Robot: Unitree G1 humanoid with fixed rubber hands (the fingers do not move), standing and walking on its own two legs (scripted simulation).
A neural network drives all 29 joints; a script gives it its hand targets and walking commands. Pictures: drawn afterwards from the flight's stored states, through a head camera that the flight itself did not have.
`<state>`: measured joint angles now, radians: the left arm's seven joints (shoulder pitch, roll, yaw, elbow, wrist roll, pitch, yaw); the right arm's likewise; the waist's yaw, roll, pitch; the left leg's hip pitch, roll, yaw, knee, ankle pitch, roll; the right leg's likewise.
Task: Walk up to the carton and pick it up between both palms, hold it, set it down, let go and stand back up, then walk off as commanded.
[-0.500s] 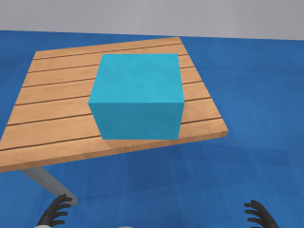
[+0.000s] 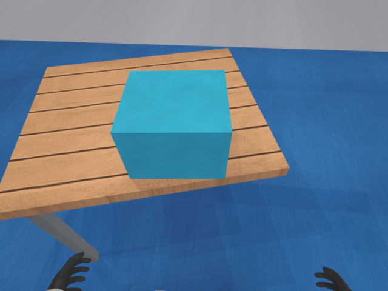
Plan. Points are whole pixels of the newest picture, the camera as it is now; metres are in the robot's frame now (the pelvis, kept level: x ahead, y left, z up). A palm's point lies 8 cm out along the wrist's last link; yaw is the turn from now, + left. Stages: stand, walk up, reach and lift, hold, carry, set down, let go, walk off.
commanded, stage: stand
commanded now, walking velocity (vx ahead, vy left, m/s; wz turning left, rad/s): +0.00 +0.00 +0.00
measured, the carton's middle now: (177, 124) +0.54 +0.08 +0.00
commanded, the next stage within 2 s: walk up in 1.74 s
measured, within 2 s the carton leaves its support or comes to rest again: neither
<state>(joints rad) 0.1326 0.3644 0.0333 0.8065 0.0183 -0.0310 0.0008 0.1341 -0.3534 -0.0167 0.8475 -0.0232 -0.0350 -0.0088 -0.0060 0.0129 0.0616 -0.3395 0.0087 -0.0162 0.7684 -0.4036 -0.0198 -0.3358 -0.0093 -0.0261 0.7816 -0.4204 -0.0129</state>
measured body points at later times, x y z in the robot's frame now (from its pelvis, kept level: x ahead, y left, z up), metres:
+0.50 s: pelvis +0.00 +0.00 +0.02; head +0.00 -0.01 +0.47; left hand +0.12 +0.30 -0.09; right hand +0.10 -0.30 -0.10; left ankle +0.01 +0.13 -0.71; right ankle +0.00 -0.11 -0.71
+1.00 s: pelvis +0.00 +0.00 +0.04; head +0.01 +0.00 +0.48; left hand +0.10 +0.31 -0.08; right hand +0.11 -0.29 -0.09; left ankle +0.01 +0.13 -0.71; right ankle +0.00 -0.11 -0.71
